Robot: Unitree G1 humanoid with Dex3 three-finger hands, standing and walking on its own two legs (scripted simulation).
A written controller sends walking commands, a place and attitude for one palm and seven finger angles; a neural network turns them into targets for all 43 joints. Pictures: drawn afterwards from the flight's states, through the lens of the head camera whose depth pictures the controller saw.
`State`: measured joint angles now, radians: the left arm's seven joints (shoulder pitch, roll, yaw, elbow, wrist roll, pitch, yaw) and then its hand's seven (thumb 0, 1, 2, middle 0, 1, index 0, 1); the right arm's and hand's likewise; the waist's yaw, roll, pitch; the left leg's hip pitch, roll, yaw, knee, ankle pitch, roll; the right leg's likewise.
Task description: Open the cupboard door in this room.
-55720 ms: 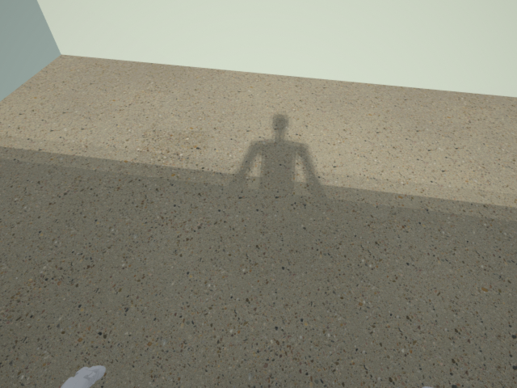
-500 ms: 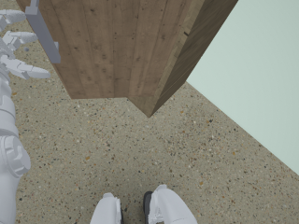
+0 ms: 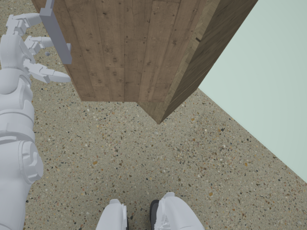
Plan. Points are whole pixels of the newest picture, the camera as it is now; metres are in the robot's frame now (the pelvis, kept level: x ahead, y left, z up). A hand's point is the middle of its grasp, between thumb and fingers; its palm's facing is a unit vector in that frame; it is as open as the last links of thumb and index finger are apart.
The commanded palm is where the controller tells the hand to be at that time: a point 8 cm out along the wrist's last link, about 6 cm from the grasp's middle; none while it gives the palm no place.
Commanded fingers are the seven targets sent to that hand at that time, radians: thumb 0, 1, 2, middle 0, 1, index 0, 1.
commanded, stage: slide the fingers in behind the handle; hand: left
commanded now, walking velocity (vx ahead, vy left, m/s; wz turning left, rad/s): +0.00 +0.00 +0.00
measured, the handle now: (59, 33) +0.58 +0.20 +0.06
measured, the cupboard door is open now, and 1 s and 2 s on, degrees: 48 46 66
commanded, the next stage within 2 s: close the thumb around the handle in 0.22 s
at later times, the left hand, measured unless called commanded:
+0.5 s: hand (50, 55) +0.52 +0.22 +0.06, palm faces +0.03 -1.00 -0.01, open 13.2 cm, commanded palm +0.50 +0.25 +0.05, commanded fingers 0.00 0.06 0.54 -0.34 -1.26 -0.34 -1.26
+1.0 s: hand (54, 51) +0.53 +0.21 +0.06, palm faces +0.00 -1.00 -0.01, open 7.4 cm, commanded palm +0.51 +0.23 +0.05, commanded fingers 0.00 0.90 0.90 -0.40 -1.35 -0.40 -1.35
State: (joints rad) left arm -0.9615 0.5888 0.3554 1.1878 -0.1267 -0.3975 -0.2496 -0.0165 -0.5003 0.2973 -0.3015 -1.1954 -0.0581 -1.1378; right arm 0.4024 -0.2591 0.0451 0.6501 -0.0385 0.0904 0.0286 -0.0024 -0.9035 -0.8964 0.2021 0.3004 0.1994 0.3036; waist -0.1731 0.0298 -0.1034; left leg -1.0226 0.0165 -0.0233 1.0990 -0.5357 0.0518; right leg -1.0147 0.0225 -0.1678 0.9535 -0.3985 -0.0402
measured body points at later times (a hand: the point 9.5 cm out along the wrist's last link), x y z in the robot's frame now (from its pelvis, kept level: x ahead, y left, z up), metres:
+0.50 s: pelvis -0.01 -0.01 +0.00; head +0.15 +0.02 +0.42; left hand +0.51 +0.27 +0.06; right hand -0.03 -0.26 -0.11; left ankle -0.02 +0.07 -0.66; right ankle +0.02 -0.11 -0.66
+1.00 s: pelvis -0.01 +0.01 -0.01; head +0.16 +0.04 +0.41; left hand +0.52 +0.26 +0.06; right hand -0.04 -0.26 -0.10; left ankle -0.02 +0.07 -0.66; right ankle +0.02 -0.11 -0.66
